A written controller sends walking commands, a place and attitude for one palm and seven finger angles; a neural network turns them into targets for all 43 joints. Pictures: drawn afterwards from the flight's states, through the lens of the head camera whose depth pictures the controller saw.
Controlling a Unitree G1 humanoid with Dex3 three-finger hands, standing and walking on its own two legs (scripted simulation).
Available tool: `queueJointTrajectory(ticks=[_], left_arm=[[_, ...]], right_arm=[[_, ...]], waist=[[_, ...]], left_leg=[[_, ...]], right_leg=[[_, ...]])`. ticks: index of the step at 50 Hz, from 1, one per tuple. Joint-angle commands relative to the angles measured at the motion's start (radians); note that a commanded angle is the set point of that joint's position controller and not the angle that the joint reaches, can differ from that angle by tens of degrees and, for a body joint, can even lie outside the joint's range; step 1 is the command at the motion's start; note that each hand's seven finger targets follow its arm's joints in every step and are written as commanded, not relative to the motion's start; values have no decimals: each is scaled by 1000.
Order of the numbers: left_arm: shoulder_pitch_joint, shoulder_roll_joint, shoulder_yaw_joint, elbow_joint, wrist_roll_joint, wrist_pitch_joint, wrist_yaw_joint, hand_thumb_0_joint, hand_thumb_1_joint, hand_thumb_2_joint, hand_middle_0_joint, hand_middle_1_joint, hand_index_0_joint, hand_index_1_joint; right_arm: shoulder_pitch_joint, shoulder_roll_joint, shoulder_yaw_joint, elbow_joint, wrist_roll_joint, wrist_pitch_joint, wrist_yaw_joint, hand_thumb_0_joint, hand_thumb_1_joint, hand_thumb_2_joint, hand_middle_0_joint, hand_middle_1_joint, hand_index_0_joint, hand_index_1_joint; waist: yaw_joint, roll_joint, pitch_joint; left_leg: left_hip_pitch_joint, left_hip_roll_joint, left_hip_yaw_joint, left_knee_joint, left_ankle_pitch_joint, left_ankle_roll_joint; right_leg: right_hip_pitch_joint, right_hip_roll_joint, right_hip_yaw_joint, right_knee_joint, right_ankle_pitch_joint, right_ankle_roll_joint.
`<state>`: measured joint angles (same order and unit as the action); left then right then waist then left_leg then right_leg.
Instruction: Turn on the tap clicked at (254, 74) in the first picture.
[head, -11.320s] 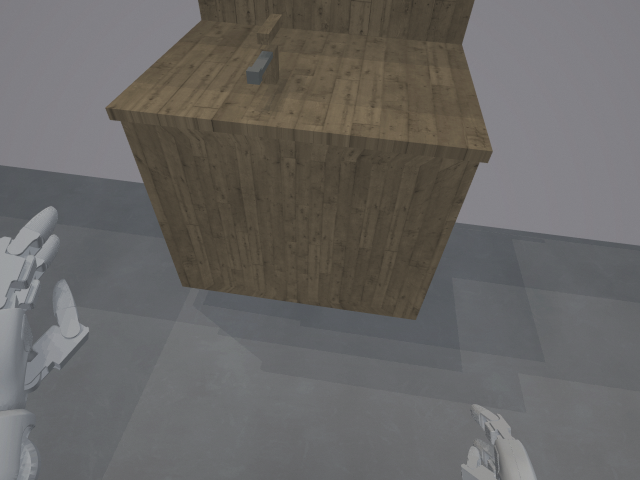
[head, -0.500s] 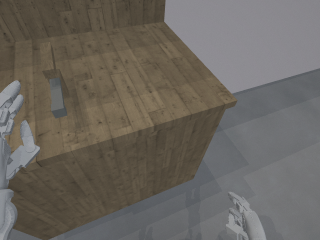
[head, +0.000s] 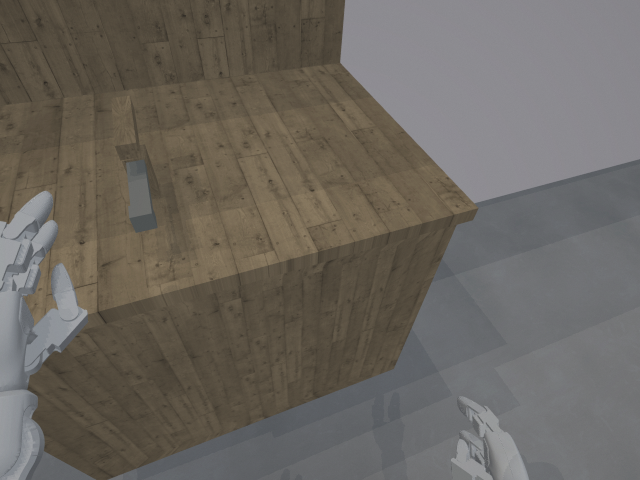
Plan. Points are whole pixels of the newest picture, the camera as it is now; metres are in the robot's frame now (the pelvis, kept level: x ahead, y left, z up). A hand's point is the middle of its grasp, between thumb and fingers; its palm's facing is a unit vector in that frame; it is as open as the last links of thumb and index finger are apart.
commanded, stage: look again from close up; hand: left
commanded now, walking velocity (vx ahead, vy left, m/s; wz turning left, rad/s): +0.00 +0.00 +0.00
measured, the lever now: (143, 217) +0.40 +0.29 +0.10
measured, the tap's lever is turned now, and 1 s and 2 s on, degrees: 0 0 0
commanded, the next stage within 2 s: come to a stop and stand still in 0.06 s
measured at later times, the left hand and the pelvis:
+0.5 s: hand (94, 297) +0.23 +0.24 +0.17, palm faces +0.39 -0.82 -0.41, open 7.4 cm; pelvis +0.00 -0.01 +0.00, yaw +0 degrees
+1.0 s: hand (95, 302) +0.23 +0.25 +0.15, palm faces +0.37 -0.86 -0.35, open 7.4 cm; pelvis +0.01 +0.00 +0.00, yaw +0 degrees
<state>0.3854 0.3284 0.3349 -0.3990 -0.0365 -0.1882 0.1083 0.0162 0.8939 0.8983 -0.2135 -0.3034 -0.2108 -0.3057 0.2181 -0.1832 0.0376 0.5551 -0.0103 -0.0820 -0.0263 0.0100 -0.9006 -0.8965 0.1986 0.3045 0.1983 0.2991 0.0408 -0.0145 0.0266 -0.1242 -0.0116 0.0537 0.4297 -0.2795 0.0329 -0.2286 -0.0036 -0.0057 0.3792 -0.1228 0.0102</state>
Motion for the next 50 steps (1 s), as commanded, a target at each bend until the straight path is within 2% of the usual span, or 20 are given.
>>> queueJointTrajectory(ticks=[1, 4, 8, 14, 15, 16, 17, 18, 19, 20, 22, 26, 27, 28, 29, 32, 34, 38, 43, 50], left_arm=[[-118, 166, 93, -196, -2, -57, 21, 0, 900, 900, -200, -300, -200, -300], [-128, 184, 106, -227, 3, -61, 21, 0, 900, 900, -200, -300, -200, -300], [-90, 171, 102, -212, 4, -62, 24, 0, 900, 900, -200, -300, -200, -300], [-52, 190, 120, -227, 1, -65, 25, 0, 900, 900, -200, -300, -200, -300], [-1161, 1010, 654, -565, 167, -180, 18, 0, 900, 900, -200, -300, -200, -300], [-501, 382, 291, 105, 58, -145, -26, 0, 900, 900, -200, -300, -200, -300], [-179, 280, 216, 22, 11, -141, -21, 0, 900, 900, -200, -300, -200, -300], [-112, 192, 138, 0, -4, -131, -24, 0, 900, 900, -200, -300, -200, -300], [-55, 107, 67, -44, -24, -136, -33, 0, 900, 900, -200, -300, -200, -300], [-39, 147, 74, -154, -20, -142, -29, 0, 900, 900, -200, -300, -200, -300], [27, 131, 38, -204, -20, -140, -22, 0, 900, 900, -200, -300, -200, -300], [13, 214, 140, -182, -19, -119, 5, 0, 900, 900, -200, -300, -200, -300], [-10, 235, 172, -171, -21, -118, 9, 0, 900, 900, -200, -300, -200, -300], [-35, 249, 194, -172, -21, -120, 12, 0, 900, 900, -200, -300, -200, -300], [-96, 302, 236, -226, -21, -123, 18, 0, 900, 900, -200, -300, -200, -300], [-145, 236, 175, -234, -16, -126, 13, 0, 900, 900, -200, -300, -200, -300], [-184, 208, 134, -297, -14, -127, 11, 0, 900, 900, -200, -300, -200, -300], [-130, 146, 66, -268, -2, -110, 14, 0, 900, 900, -200, -300, -200, -300], [-43, 157, 101, -208, 0, -88, 17, 0, 900, 900, -200, -300, -200, -300], [-72, 194, 138, -286, -9, -88, 8, 0, 900, 900, -200, -300, -200, -300]], right_arm=[[-105, -128, -59, -166, 8, -52, -17, 0, -900, -900, 200, 300, 200, 300], [-106, -131, -61, -164, 6, -57, -16, 0, -900, -900, 200, 300, 200, 300], [-89, -132, -65, -161, 8, -61, -13, 0, -900, -900, 200, 300, 200, 300], [-86, -137, -72, -151, 5, -66, -12, 0, -900, -900, 200, 300, 200, 300], [71, -158, -40, -119, -41, -113, -6, 0, -900, -900, 200, 300, 200, 300], [-48, -42, -22, -50, 6, -113, -6, 0, -900, -900, 200, 300, 200, 300], [-41, -101, -68, -112, 11, -128, -11, 0, -900, -900, 200, 300, 200, 300], [-17, -140, -84, -128, 18, -135, -1, 0, -900, -900, 200, 300, 200, 300], [-49, -123, -84, -128, 31, -142, 15, 0, -900, -900, 200, 300, 200, 300], [-37, -144, -85, -132, 26, -142, 28, 0, -900, -900, 200, 300, 200, 300], [-51, -141, -80, -131, 30, -142, 39, 0, -900, -900, 200, 300, 200, 300], [-72, -143, -84, -139, 31, -136, 15, 0, -900, -900, 200, 300, 200, 300], [-76, -143, -83, -142, 29, -133, 5, 0, -900, -900, 200, 300, 200, 300], [-82, -140, -82, -142, 27, -132, -5, 0, -900, -900, 200, 300, 200, 300], [-98, -142, -79, -142, 26, -129, -14, 0, -900, -900, 200, 300, 200, 300], [-96, -131, -70, -140, 22, -137, -20, 0, -900, -900, 200, 300, 200, 300], [-105, -127, -67, -139, 22, -149, -16, 0, -900, -900, 200, 300, 200, 300], [-84, -137, -71, -130, 17, -151, -1, 0, -900, -900, 200, 300, 200, 300], [-82, -140, -74, -137, 15, -115, 5, 0, -900, -900, 200, 300, 200, 300], [-105, -130, -66, -169, 14, -86, -6, 0, -900, -900, 200, 300, 200, 300]], waist=[[-10, 57, -55], [-11, 91, -61], [-8, 45, -81], [-15, 61, -99], [-45, -12, 66], [-16, 21, -184], [30, 40, -108], [7, 109, -167], [-2, 208, -200], [3, 214, -204], [6, 111, -162], [-1, -118, -121], [-5, -139, -110], [-8, -140, -105], [-12, -74, -90], [-13, 69, -104], [-16, 113, -122], [-14, 88, -138], [-15, 32, -115], [-17, 97, -126]], left_leg=[[-223, 43, -45, -179, -47, -40], [-216, 38, -44, -191, -51, -43], [-232, 29, -41, -168, -33, -37], [-194, 12, -31, -139, 32, -49], [-293, 93, -45, 0, 180, 5], [-114, 81, -74, -62, 208, 12], [-123, 71, -58, -48, 174, -18], [-98, 50, -47, -42, 135, -22], [-64, 59, -38, -47, 183, -21], [-94, 73, -52, -46, 210, -22], [-151, 84, -60, -64, 161, -15], [-160, 72, -77, -68, 98, -19], [-156, 67, -80, -66, 83, -18], [-144, 62, -80, -60, 68, -13], [-124, 56, -75, -64, 81, -16], [-107, 58, -67, -64, 118, -10], [-68, 54, -61, -54, 185, -20], [-67, 59, -55, -47, 277, -31], [-113, 65, -59, -67, 283, -45], [-107, 59, -50, -91, 311, -53]], right_leg=[[195, 12, 19, -41, -35, -9], [192, 21, 17, -46, -38, -8], [235, 13, 21, -56, -7, -7], [219, 7, 24, -72, 26, -14], [58, -46, 26, -22, 12, 45], [78, -93, 15, 8, 9, -40], [145, -71, 116, -36, 96, -51], [188, -89, 132, -1, 115, -62], [186, -89, 88, 46, 155, -62], [207, -82, 79, 58, 157, -52], [207, -71, 68, 56, 101, -38], [160, -52, 64, 24, 35, -25], [143, -58, 74, 7, 11, -25], [127, -65, 89, -9, -10, -28], [106, -60, 94, -12, 0, -31], [138, -58, 90, 14, 67, -37], [151, -49, 78, 29, 139, -39], [195, -41, 52, 38, 225, -33], [214, -29, 36, 32, 232, -28], [237, -10, 9, 39, 246, -22]])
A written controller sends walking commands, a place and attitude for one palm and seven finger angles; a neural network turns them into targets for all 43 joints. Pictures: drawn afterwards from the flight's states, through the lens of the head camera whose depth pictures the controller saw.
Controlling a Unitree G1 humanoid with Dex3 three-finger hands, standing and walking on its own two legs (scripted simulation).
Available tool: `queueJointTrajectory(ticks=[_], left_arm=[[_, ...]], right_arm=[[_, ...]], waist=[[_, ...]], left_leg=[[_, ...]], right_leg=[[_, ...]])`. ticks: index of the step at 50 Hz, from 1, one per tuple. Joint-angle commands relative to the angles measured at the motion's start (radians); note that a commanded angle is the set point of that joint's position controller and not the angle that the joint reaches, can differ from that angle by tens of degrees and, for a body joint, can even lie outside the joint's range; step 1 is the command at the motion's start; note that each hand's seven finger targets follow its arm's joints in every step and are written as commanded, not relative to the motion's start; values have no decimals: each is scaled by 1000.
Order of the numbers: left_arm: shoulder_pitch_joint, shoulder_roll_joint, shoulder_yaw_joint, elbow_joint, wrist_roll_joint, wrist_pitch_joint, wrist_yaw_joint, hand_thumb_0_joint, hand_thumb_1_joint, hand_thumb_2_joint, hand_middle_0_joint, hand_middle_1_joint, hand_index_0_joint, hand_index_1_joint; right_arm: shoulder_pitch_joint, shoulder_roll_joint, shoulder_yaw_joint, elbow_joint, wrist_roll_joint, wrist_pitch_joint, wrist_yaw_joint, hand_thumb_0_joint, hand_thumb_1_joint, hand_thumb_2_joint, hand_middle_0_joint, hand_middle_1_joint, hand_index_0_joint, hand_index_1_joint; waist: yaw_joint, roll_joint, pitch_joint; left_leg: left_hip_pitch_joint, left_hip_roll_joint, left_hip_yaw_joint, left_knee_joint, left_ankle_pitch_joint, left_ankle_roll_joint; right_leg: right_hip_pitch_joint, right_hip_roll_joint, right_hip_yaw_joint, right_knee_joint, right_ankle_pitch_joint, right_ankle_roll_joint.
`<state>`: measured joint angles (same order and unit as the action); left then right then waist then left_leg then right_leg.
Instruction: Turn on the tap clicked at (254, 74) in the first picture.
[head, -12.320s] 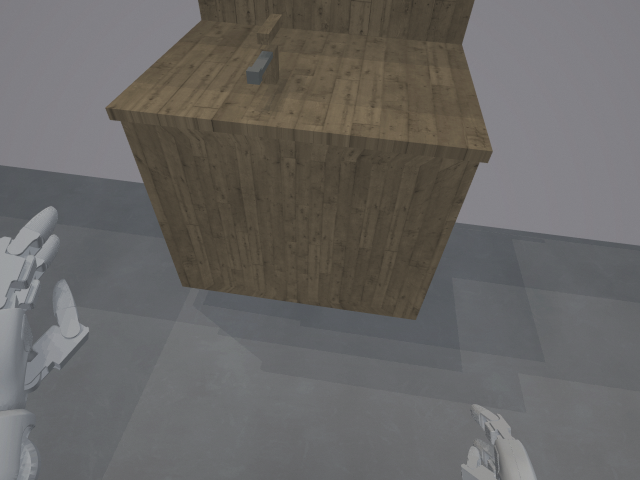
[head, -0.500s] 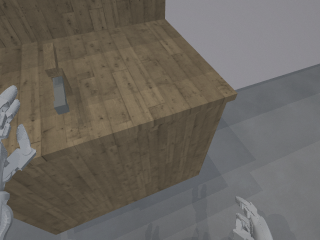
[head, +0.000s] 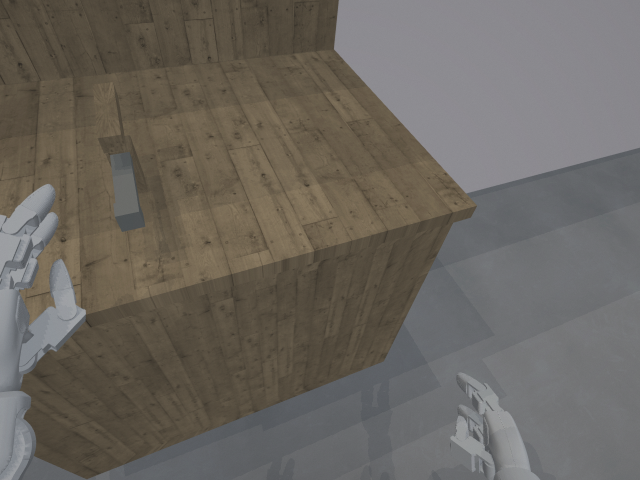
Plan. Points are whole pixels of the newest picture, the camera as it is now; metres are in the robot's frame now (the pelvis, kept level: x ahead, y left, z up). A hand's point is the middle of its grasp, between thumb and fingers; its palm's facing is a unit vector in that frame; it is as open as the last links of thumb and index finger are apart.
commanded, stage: come to a stop and stand still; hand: left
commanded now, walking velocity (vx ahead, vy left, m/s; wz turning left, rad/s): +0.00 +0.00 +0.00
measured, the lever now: (129, 215) +0.39 +0.28 +0.10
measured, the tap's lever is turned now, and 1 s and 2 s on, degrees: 0 0 0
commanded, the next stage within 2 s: look again from close up in 0.08 s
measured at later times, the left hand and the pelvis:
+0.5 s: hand (65, 330) +0.20 +0.25 +0.15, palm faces +0.40 -0.85 -0.35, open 7.4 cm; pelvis -0.01 +0.00 +0.00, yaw +0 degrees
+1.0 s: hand (68, 351) +0.19 +0.25 +0.14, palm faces +0.40 -0.84 -0.37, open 7.4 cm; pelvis -0.02 -0.01 +0.00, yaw +0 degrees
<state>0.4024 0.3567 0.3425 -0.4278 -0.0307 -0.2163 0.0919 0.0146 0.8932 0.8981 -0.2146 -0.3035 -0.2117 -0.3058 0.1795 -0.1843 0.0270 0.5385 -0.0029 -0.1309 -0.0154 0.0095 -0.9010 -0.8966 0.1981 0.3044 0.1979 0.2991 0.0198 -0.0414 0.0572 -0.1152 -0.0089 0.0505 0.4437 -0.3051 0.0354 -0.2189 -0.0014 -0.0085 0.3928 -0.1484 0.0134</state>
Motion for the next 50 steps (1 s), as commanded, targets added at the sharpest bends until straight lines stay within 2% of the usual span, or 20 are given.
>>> queueJointTrajectory(ticks=[1, 6, 14, 18, 29, 30, 31, 32, 33, 34, 35, 37, 38, 39, 40, 42, 43, 44, 47, 50], left_arm=[[-95, 162, 122, -275, -15, -60, 24, 0, 900, 900, -200, -300, -200, -300], [-95, 151, 99, -299, -10, -58, 28, 0, 900, 900, -200, -300, -200, -300], [-97, 141, 102, -210, -8, -45, 28, 0, 900, 900, -200, -300, -200, -300], [-109, 133, 90, -187, -6, -45, 25, 0, 900, 900, -200, -300, -200, -300], [-90, 160, 116, -244, -4, -55, 32, 0, 900, 900, -200, -300, -200, -300], [-1198, 983, 665, -562, 178, -169, 30, 0, 900, 900, -200, -300, -200, -300], [-537, 333, 284, 119, 54, -126, -17, 0, 900, 900, -200, -300, -200, -300], [-216, 245, 204, 24, 5, -118, -12, 0, 900, 900, -200, -300, -200, -300], [-154, 161, 130, 8, -7, -104, -10, 0, 900, 900, -200, -300, -200, -300], [-104, 55, 42, -23, -28, -106, -20, 0, 900, 900, -200, -300, -200, -300], [-78, 97, 48, -119, -24, -110, -16, 0, 900, 900, -200, -300, -200, -300], [7, 86, 19, -156, -24, -103, -6, 0, 900, 900, -200, -300, -200, -300], [19, 101, 33, -146, -24, -96, 1, 0, 900, 900, -200, -300, -200, -300], [35, 133, 71, -127, -26, -85, 13, 0, 900, 900, -200, -300, -200, -300], [8, 146, 89, -125, -24, -83, 17, 0, 900, 900, -200, -300, -200, -300], [-40, 198, 157, -115, -27, -82, 23, 0, 900, 900, -200, -300, -200, -300], [-74, 213, 172, -133, -25, -87, 25, 0, 900, 900, -200, -300, -200, -300], [-144, 277, 224, -197, -25, -91, 33, 0, 900, 900, -200, -300, -200, -300], [-205, 211, 161, -215, -17, -101, 29, 0, 900, 900, -200, -300, -200, -300], [-234, 172, 105, -266, -8, -104, 28, 0, 900, 900, -200, -300, -200, -300]], right_arm=[[-61, -129, -55, -158, 6, -37, -16, 0, -900, -900, 200, 300, 200, 300], [-58, -133, -56, -152, 5, -48, -14, 0, -900, -900, 200, 300, 200, 300], [-62, -133, -57, -139, 7, -37, -18, 0, -900, -900, 200, 300, 200, 300], [-57, -134, -54, -141, 6, -32, -18, 0, -900, -900, 200, 300, 200, 300], [-58, -135, -59, -138, -1, -42, -19, 0, -900, -900, 200, 300, 200, 300], [103, -165, -29, -103, -64, -85, -12, 0, -900, -900, 200, 300, 200, 300], [-30, -25, -9, -37, -4, -88, -9, 0, -900, -900, 200, 300, 200, 300], [-2, -101, -59, -98, -3, -99, -13, 0, -900, -900, 200, 300, 200, 300], [19, -139, -75, -111, 7, -98, -3, 0, -900, -900, 200, 300, 200, 300], [-8, -123, -76, -108, 22, -102, 11, 0, -900, -900, 200, 300, 200, 300], [5, -147, -78, -115, 17, -98, 25, 0, -900, -900, 200, 300, 200, 300], [-14, -142, -73, -119, 19, -89, 35, 0, -900, -900, 200, 300, 200, 300], [-17, -142, -72, -121, 21, -85, 32, 0, -900, -900, 200, 300, 200, 300], [-37, -141, -73, -119, 26, -82, 24, 0, -900, -900, 200, 300, 200, 300], [-35, -145, -71, -126, 23, -76, 15, 0, -900, -900, 200, 300, 200, 300], [-42, -144, -69, -133, 21, -71, -5, 0, -900, -900, 200, 300, 200, 300], [-51, -140, -67, -137, 20, -72, -16, 0, -900, -900, 200, 300, 200, 300], [-67, -141, -63, -138, 18, -68, -26, 0, -900, -900, 200, 300, 200, 300], [-60, -129, -53, -137, 14, -84, -33, 0, -900, -900, 200, 300, 200, 300], [-58, -129, -49, -125, 10, -109, -30, 0, -900, -900, 200, 300, 200, 300]], waist=[[5, 129, -157], [7, 139, -173], [11, 117, -102], [13, 65, -94], [14, 122, -136], [-8, 87, -32], [21, 56, -245], [41, 98, -173], [20, 153, -225], [10, 244, -247], [18, 232, -248], [23, 131, -210], [23, 40, -182], [23, 16, -156], [18, -59, -149], [16, -120, -123], [13, -108, -107], [10, -22, -92], [13, 125, -96], [13, 164, -124]], left_leg=[[-112, 55, -44, -100, 360, -57], [-94, 54, -47, -98, 378, -65], [-169, 50, -47, -161, 190, -64], [-209, 48, -51, -170, 109, -47], [-180, 17, -41, -153, 138, -55], [-314, 104, -61, 13, 292, 15], [-107, 67, -73, -42, 355, 5], [-84, 70, -59, -31, 339, -29], [-69, 50, -49, -25, 293, -34], [-37, 58, -40, -30, 363, -41], [-51, 76, -53, -29, 400, -42], [-117, 92, -61, -51, 314, -28], [-157, 91, -67, -66, 237, -25], [-149, 90, -62, -82, 196, -25], [-185, 87, -74, -91, 141, -23], [-188, 71, -79, -95, 59, -18], [-178, 64, -79, -95, 30, -13], [-171, 59, -79, -110, 23, -13], [-185, 58, -74, -126, -9, -1], [-156, 56, -66, -124, 19, -5]], right_leg=[[233, -8, 7, 30, 289, -25], [233, -2, -3, 37, 289, -20], [205, 10, 2, 13, 153, -13], [229, 6, 8, -7, 118, -9], [233, 14, 12, -27, 150, -13], [149, -25, 21, 47, 118, 4], [100, -88, 27, 29, 161, -68], [157, -78, 127, -15, 287, -69], [196, -95, 138, 20, 301, -73], [184, -92, 95, 57, 306, -73], [187, -82, 84, 61, 291, -60], [190, -73, 67, 53, 219, -42], [189, -66, 66, 44, 167, -35], [165, -57, 58, 34, 149, -31], [168, -55, 49, 30, 97, -25], [128, -55, 78, -12, -6, -25], [96, -60, 93, -32, -55, -27], [81, -55, 94, -33, -68, -28], [117, -48, 95, -18, -75, -33], [145, -39, 79, -9, -28, -30]])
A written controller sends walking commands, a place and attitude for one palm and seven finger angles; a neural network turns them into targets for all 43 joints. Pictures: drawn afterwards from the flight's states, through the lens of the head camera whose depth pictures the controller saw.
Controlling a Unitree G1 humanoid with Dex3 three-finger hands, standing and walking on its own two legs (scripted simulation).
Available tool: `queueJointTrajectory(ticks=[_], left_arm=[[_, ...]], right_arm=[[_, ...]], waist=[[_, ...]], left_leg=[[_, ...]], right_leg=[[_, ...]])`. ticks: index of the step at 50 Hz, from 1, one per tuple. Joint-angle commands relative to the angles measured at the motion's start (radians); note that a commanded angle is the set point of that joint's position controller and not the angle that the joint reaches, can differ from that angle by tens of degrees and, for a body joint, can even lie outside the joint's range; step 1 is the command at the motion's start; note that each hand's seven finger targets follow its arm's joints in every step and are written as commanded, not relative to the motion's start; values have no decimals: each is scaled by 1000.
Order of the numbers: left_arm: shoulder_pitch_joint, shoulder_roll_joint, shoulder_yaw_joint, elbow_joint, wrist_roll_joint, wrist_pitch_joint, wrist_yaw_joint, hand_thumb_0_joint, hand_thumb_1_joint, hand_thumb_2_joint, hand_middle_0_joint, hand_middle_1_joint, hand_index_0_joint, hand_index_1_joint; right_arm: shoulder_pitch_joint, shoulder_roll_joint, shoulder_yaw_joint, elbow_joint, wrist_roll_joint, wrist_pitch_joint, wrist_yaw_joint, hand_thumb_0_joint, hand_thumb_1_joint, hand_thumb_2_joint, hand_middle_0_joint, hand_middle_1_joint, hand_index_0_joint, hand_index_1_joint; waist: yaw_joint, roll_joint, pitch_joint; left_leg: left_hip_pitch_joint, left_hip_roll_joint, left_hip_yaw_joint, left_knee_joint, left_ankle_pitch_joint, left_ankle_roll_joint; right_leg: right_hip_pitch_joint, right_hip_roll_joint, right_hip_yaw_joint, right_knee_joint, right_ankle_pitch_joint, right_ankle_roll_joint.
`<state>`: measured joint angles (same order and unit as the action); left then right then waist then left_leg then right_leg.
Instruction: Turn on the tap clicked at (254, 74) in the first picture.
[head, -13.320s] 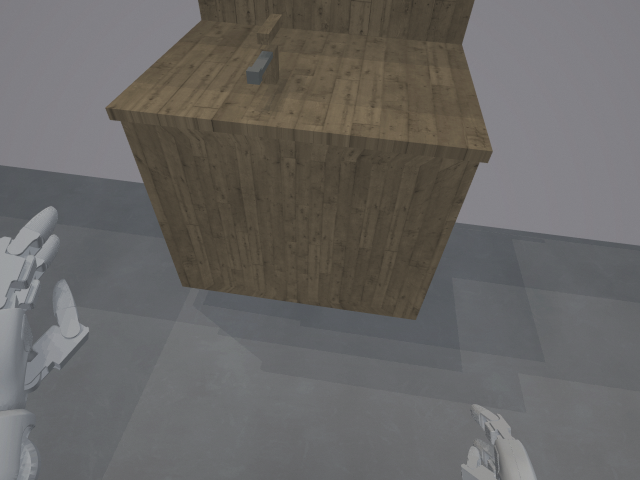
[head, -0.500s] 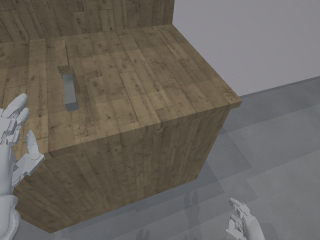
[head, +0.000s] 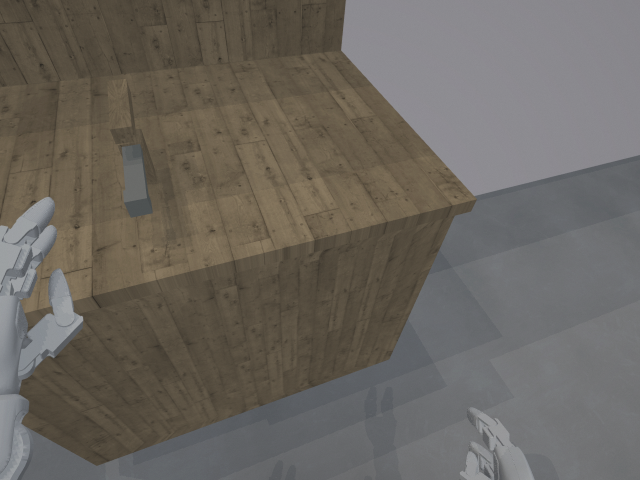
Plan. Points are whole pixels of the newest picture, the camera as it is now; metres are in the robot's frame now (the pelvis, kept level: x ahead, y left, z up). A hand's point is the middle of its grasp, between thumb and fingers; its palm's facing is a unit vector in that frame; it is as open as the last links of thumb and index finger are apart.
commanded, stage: come to a stop and stand still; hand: left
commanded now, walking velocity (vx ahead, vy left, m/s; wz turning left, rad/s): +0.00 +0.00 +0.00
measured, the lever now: (138, 202) +0.41 +0.29 +0.10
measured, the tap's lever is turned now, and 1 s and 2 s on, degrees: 0 0 0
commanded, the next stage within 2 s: look again from close up in 0.48 s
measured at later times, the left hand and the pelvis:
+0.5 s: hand (80, 292) +0.23 +0.26 +0.17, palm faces +0.39 -0.85 -0.36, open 7.4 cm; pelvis +0.01 +0.01 +0.00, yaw +0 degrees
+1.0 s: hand (63, 288) +0.23 +0.27 +0.17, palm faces +0.40 -0.83 -0.38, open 7.4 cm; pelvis +0.01 +0.02 +0.00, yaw +1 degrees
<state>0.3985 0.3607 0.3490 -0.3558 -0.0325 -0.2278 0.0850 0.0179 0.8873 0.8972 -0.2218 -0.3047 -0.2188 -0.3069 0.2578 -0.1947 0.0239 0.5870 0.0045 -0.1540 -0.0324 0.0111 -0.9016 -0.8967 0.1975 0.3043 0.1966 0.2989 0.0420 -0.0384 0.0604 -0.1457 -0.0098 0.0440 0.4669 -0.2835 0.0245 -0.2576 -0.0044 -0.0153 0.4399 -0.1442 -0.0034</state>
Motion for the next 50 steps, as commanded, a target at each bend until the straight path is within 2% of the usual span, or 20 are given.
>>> queueJointTrajectory(ticks=[1, 4, 5, 8, 9, 13, 14, 16, 19, 22, 28, 31, 33, 34, 38, 39, 43, 48, 49, 50], left_arm=[[-216, 144, 74, -324, -5, -89, 35, 0, 900, 900, -200, -300, -200, -300], [-140, 101, 43, -268, 0, -71, 35, 0, 900, 900, -200, -300, -200, -300], [-128, 90, 34, -233, 2, -65, 35, 0, 900, 900, -200, -300, -200, -300], [-95, 109, 64, -178, 5, -54, 35, 0, 900, 900, -200, -300, -200, -300], [-90, 138, 95, -186, 3, -52, 36, 0, 900, 900, -200, -300, -200, -300], [-99, 145, 105, -221, -2, -54, 29, 0, 900, 900, -200, -300, -200, -300], [-120, 176, 129, -274, -4, -56, 29, 0, 900, 900, -200, -300, -200, -300], [-107, 160, 114, -303, -8, -58, 27, 0, 900, 900, -200, -300, -200, -300], [-104, 179, 126, -381, -7, -62, 31, 0, 900, 900, -200, -300, -200, -300], [-75, 152, 106, -358, -6, -57, 36, 0, 900, 900, -200, -300, -200, -300], [-56, 122, 84, -250, -10, -37, 34, 0, 900, 900, -200, -300, -200, -300], [-94, 123, 75, -251, -9, -35, 31, 0, 900, 900, -200, -300, -200, -300], [-109, 128, 74, -264, -7, -35, 30, 0, 900, 900, -200, -300, -200, -300], [-128, 150, 90, -300, -6, -36, 31, 0, 900, 900, -200, -300, -200, -300], [-116, 148, 87, -333, -4, -42, 33, 0, 900, 900, -200, -300, -200, -300], [-102, 171, 112, -339, -6, -40, 36, 0, 900, 900, -200, -300, -200, -300], [-68, 143, 100, -304, -7, -39, 37, 0, 900, 900, -200, -300, -200, -300], [-66, 133, 90, -281, -8, -38, 36, 0, 900, 900, -200, -300, -200, -300], [-963, 853, 318, -622, 11, -183, 68, 0, 900, 900, -200, -300, -200, -300], [-608, 400, 289, 33, 96, 4, -7, 0, 900, 900, -200, -300, -200, -300]], right_arm=[[-128, -119, -46, -171, 3, -91, -9, 0, -900, -900, 200, 300, 200, 300], [-116, -121, -52, -159, 1, -97, 2, 0, -900, -900, 200, 300, 200, 300], [-109, -125, -48, -155, -1, -89, 5, 0, -900, -900, 200, 300, 200, 300], [-101, -130, -54, -156, -1, -68, 8, 0, -900, -900, 200, 300, 200, 300], [-114, -129, -55, -160, -1, -63, 5, 0, -900, -900, 200, 300, 200, 300], [-120, -123, -51, -182, -1, -41, 3, 0, -900, -900, 200, 300, 200, 300], [-134, -121, -49, -188, -3, -41, 2, 0, -900, -900, 200, 300, 200, 300], [-128, -118, -48, -196, -6, -40, 1, 0, -900, -900, 200, 300, 200, 300], [-135, -117, -49, -196, -10, -48, 3, 0, -900, -900, 200, 300, 200, 300], [-120, -121, -54, -188, -10, -46, 5, 0, -900, -900, 200, 300, 200, 300], [-121, -127, -54, -176, -6, -23, 2, 0, -900, -900, 200, 300, 200, 300], [-127, -128, -51, -178, -6, -13, -2, 0, -900, -900, 200, 300, 200, 300], [-130, -127, -52, -184, -5, -11, -2, 0, -900, -900, 200, 300, 200, 300], [-142, -125, -51, -186, -8, -12, -5, 0, -900, -900, 200, 300, 200, 300], [-136, -125, -52, -195, -9, -12, -1, 0, -900, -900, 200, 300, 200, 300], [-144, -124, -52, -195, -12, -14, -2, 0, -900, -900, 200, 300, 200, 300], [-129, -124, -54, -192, -10, -10, 1, 0, -900, -900, 200, 300, 200, 300], [-125, -128, -56, -185, -7, -4, 0, 0, -900, -900, 200, 300, 200, 300], [68, -159, 143, -327, 29, 5, -53, 0, -900, -900, 200, 300, 200, 300], [-21, -103, -46, -89, -92, -17, -19, 0, -900, -900, 200, 300, 200, 300]], waist=[[-7, 144, -125], [-9, 116, -111], [-11, 81, -108], [-10, 34, -87], [-10, 47, -83], [-10, 38, -109], [-11, 70, -122], [-10, 70, -152], [-10, 126, -202], [-12, 110, -213], [-13, 63, -147], [-14, 84, -127], [-11, 80, -127], [-12, 108, -134], [-8, 110, -160], [-6, 119, -164], [-7, 88, -158], [-11, 99, -151], [-90, 373, -41], [57, 345, -280]], left_leg=[[-125, 56, -54, -143, 6, 3], [-104, 43, -37, -137, 57, -13], [-131, 48, -45, -144, 47, -16], [-162, 46, -45, -151, 47, -21], [-148, 38, -43, -154, 71, -28], [-156, 36, -42, -156, 103, -24], [-133, 31, -40, -157, 137, -29], [-119, 31, -35, -146, 180, -28], [-77, 25, -32, -122, 261, -35], [-69, 28, -27, -108, 296, -42], [-107, 32, -33, -145, 216, -47], [-121, 30, -37, -166, 212, -50], [-133, 30, -33, -177, 176, -44], [-119, 25, -32, -179, 196, -47], [-134, 26, -35, -170, 213, -49], [-120, 24, -33, -165, 227, -52], [-141, 24, -31, -157, 199, -52], [-146, 27, -32, -165, 196, -57], [-354, 83, -126, -143, 160, -16], [67, 68, -97, -68, 679, -109]], right_leg=[[188, -34, 85, -60, -24, -12], [176, -20, 87, -79, 15, -12], [189, -21, 78, -82, 3, -8], [193, -16, 83, -98, 0, -6], [184, -8, 79, -104, 21, -6], [233, -9, 66, -95, 78, -4], [235, -2, 58, -87, 114, -4], [263, -3, 45, -74, 173, -3], [287, -3, 39, -51, 269, -7], [293, -6, 30, -46, 313, -5], [250, 2, 27, -75, 221, 3], [247, 12, 14, -71, 199, 6], [255, 15, 13, -71, 176, 9], [252, 21, 9, -66, 191, 9], [290, 19, 2, -47, 221, 9], [279, 20, 1, -46, 228, 8], [288, 12, 8, -57, 228, 7], [277, 15, 3, -54, 221, 8], [225, 52, 7, 104, -119, 58], [181, 20, 16, 20, 36, -49]])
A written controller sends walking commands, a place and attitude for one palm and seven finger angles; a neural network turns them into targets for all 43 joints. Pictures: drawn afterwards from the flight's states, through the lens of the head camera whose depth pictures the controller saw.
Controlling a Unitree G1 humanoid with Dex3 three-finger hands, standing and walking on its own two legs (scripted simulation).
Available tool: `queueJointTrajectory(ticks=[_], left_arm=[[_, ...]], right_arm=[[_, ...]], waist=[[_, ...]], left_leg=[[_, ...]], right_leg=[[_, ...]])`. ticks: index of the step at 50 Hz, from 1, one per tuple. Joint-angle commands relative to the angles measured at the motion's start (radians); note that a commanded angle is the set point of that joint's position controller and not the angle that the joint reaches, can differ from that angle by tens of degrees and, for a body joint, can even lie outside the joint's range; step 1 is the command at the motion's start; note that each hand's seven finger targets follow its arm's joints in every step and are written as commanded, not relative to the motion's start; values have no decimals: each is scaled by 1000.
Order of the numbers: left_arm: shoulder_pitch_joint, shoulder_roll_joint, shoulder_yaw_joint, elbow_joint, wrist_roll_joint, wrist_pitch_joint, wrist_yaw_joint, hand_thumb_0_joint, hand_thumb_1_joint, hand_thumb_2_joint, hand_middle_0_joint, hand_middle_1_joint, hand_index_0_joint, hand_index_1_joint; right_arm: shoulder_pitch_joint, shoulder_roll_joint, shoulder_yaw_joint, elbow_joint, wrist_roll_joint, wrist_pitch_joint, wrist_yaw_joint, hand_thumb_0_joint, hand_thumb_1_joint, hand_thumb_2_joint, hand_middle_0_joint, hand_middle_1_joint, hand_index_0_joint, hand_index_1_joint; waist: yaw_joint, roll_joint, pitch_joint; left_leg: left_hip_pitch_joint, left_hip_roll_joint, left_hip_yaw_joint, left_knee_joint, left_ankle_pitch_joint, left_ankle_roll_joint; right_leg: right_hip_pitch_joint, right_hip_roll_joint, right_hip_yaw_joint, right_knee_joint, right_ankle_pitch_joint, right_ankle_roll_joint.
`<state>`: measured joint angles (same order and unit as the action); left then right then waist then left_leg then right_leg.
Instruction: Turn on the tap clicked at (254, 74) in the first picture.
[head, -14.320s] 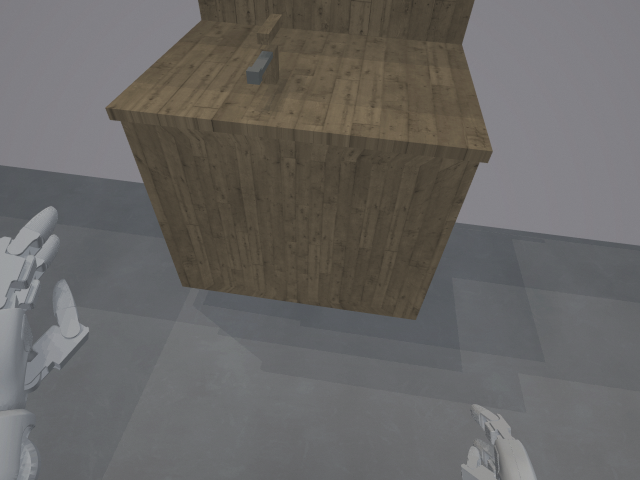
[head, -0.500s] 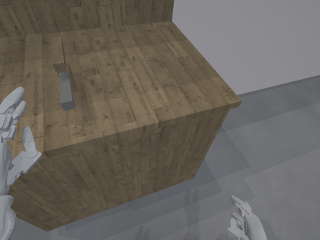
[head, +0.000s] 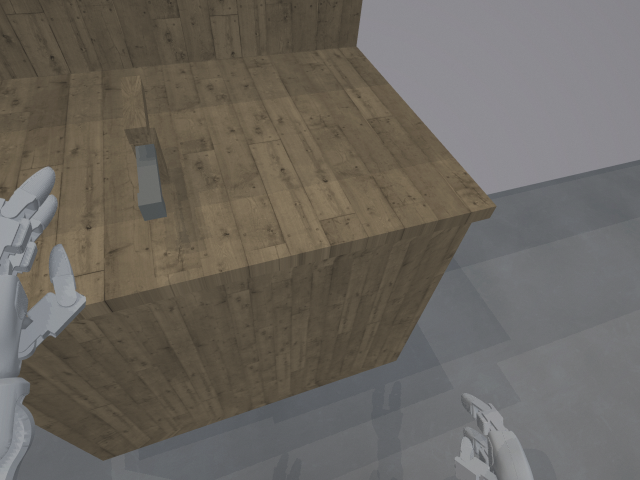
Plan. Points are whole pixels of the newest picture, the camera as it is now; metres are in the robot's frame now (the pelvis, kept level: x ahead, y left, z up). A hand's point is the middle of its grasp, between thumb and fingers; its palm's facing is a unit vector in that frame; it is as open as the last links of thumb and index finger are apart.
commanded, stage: turn the palm inward beside the body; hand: left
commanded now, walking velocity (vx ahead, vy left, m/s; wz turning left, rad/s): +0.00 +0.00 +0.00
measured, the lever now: (152, 205) +0.40 +0.27 +0.10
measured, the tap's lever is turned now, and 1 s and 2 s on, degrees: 0 0 0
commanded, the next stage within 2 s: none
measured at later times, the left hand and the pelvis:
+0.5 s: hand (74, 344) +0.18 +0.23 +0.17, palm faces +0.62 -0.73 -0.28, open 7.4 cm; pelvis -0.01 -0.06 -0.02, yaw +5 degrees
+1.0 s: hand (86, 347) +0.19 +0.23 +0.15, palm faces +0.55 -0.81 -0.20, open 7.4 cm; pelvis +0.01 -0.04 -0.02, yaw +5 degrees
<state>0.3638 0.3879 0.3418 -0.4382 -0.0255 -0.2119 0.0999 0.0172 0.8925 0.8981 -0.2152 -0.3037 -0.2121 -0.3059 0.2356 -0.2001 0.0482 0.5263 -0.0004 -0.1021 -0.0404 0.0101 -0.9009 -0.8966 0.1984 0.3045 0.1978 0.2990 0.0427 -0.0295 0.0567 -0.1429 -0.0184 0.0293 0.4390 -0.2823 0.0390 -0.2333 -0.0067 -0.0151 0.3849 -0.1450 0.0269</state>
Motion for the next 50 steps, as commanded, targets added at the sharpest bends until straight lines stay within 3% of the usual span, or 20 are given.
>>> queueJointTrajectory(ticks=[1, 2, 3, 4, 5, 8, 9, 11, 13, 14, 17, 20, 23, 24, 28, 34, 39, 43, 46, 50], left_arm=[[-419, 136, 102, 127, -7, 27, -56, 0, 900, 900, -200, -300, -200, -300], [-390, 158, 143, -42, -69, 33, -64, 0, 900, 900, -200, -300, -200, -300], [-291, 90, 109, 13, -129, 74, -107, 0, 900, 900, -200, -300, -200, -300], [-239, 46, 93, 52, -182, 112, -136, 0, 900, 900, -200, -300, -200, -300], [-243, 37, 44, -5, -190, 142, -146, 0, 900, 900, -200, -300, -200, -300], [-143, 64, 8, 15, -89, 188, -119, 0, 900, 900, -200, -300, -200, -300], [-143, 144, 65, -37, -58, 181, -88, 0, 900, 900, -200, -300, -200, -300], [-203, 139, 70, -120, -27, 147, -27, 0, 900, 900, -200, -300, -200, -300], [-225, 155, 131, -145, -55, 84, 26, 0, 900, 900, -200, -300, -200, -300], [-263, 227, 201, -187, -69, 46, 56, 0, 900, 900, -200, -300, -200, -300], [-275, 154, 150, -149, -74, -26, 105, 0, 900, 900, -200, -300, -200, -300], [-292, 163, 108, -131, -41, -16, 109, 0, 900, 900, -200, -300, -200, -300], [-282, 137, 44, -81, -56, 73, 60, 0, 900, 900, -200, -300, -200, -300], [-270, 133, 42, -48, -70, 106, 41, 0, 900, 900, -200, -300, -200, -300], [-309, 144, 72, 6, -131, 203, -4, 0, 900, 900, -200, -300, -200, -300], [-191, 162, 158, -115, -144, 155, 59, 0, 900, 900, -200, -300, -200, -300], [-127, 117, 93, -211, -113, 113, 75, 0, 900, 900, -200, -300, -200, -300], [-148, 72, 59, -189, -138, 129, 42, 0, 900, 900, -200, -300, -200, -300], [-151, 48, 34, -221, -142, 150, 35, 0, 900, 900, -200, -300, -200, -300], [-102, 19, 12, -248, -141, 173, 35, 0, 900, 900, -200, -300, -200, -300]], right_arm=[[-18, -116, -70, -23, -65, -80, 53, 0, -900, -900, 200, 300, 200, 300], [-8, -169, -101, -21, -57, -73, 63, 0, -900, -900, 200, 300, 200, 300], [-12, -160, -102, -16, -46, -91, 49, 0, -900, -900, 200, 300, 200, 300], [-47, -161, -92, -11, -27, -101, 55, 0, -900, -900, 200, 300, 200, 300], [-94, -180, -81, -16, -19, -100, 60, 0, -900, -900, 200, 300, 200, 300], [-160, -182, -66, -38, 2, -83, 63, 0, -900, -900, 200, 300, 200, 300], [-186, -186, -64, -51, 12, -75, 62, 0, -900, -900, 200, 300, 200, 300], [-201, -153, -62, -74, -11, -80, 53, 0, -900, -900, 200, 300, 200, 300], [-206, -145, -64, -61, -16, -88, 42, 0, -900, -900, 200, 300, 200, 300], [-209, -141, -63, -51, -14, -94, 34, 0, -900, -900, 200, 300, 200, 300], [-188, -118, -63, -10, -23, -120, 27, 0, -900, -900, 200, 300, 200, 300], [-176, -125, -64, 12, -27, -136, 21, 0, -900, -900, 200, 300, 200, 300], [-195, -137, -61, 23, -18, -138, -1, 0, -900, -900, 200, 300, 200, 300], [-206, -136, -59, 24, -9, -136, -8, 0, -900, -900, 200, 300, 200, 300], [-264, -145, -70, 50, 6, -120, -42, 0, -900, -900, 200, 300, 200, 300], [-268, -124, -80, 33, 12, -122, -21, 0, -900, -900, 200, 300, 200, 300], [-197, -136, -71, 17, 2, -152, -13, 0, -900, -900, 200, 300, 200, 300], [-185, -143, -67, 17, 3, -174, -33, 0, -900, -900, 200, 300, 200, 300], [-185, -137, -61, 11, 4, -190, -40, 0, -900, -900, 200, 300, 200, 300], [-178, -130, -56, 5, 5, -202, -38, 0, -900, -900, 200, 300, 200, 300]], waist=[[-35, 194, -207], [-4, 211, -359], [37, 247, -371], [37, 200, -352], [49, 128, -284], [42, -10, -63], [47, 37, -51], [42, 25, -73], [45, -15, -121], [54, 2, -157], [43, 100, -179], [22, 198, -195], [4, 141, -146], [-8, 81, -124], [17, -103, -82], [75, -20, -261], [55, 70, -258], [38, 53, -180], [48, 109, -189], [63, 101, -217]], left_leg=[[61, 74, -69, -42, 821, -198], [173, 87, -62, -5, 862, -183], [216, 73, -55, -5, 842, -167], [200, 71, -45, -11, 793, -161], [102, 63, -35, -8, 628, -132], [-104, 50, -48, -63, 279, -62], [-119, 46, -40, -75, 216, -55], [-158, 29, -48, -57, 112, -39], [-185, 16, -52, -24, 59, -32], [-177, 13, -44, -10, 31, -29], [-195, -4, -34, 44, 20, -29], [-210, -14, -28, 76, 9, -21], [-250, -12, -32, 104, -43, -16], [-259, -4, -38, 116, -63, -16], [-312, 22, -82, 165, -128, -40], [-295, 22, -89, 162, -32, -48], [-208, -5, -50, 133, 161, -13], [-191, -4, -58, 103, 152, -11], [-163, -4, -65, 86, 181, -21], [-141, 1, -73, 69, 246, -42]], right_leg=[[75, 73, -75, 72, 74, -79], [63, 77, -58, 118, 118, -67], [53, 59, -34, 83, 80, -63], [84, 57, -46, 66, 108, -64], [99, 43, -62, 64, 152, -61], [80, 30, -77, 77, 43, -60], [89, 34, -68, 85, 12, -64], [62, 25, -55, 99, -71, -63], [55, 26, -40, 101, -126, -54], [57, 29, -24, 99, -158, -49], [30, 15, 6, 96, -177, -50], [22, -4, 32, 90, -176, -52], [45, -51, 119, 23, -280, -35], [43, -65, 145, 0, -317, -22], [75, -158, 272, -74, -461, 31], [142, -139, 204, 58, -167, 22], [90, -38, 30, 162, 108, -20], [49, -17, -9, 146, 61, -33], [45, -11, -32, 155, 58, -46], [65, -3, -54, 169, 78, -52]])
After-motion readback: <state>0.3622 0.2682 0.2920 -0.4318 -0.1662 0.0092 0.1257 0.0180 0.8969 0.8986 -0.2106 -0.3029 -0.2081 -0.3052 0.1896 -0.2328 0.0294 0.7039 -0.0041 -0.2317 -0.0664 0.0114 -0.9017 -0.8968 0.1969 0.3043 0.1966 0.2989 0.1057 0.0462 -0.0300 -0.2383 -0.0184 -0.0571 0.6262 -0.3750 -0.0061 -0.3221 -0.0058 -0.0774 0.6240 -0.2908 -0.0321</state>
